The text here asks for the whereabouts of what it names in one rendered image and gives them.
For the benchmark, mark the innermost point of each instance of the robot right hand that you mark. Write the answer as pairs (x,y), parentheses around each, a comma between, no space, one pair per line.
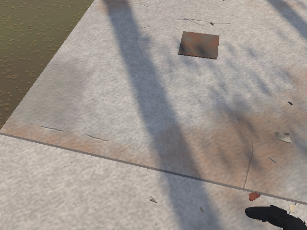
(276,216)

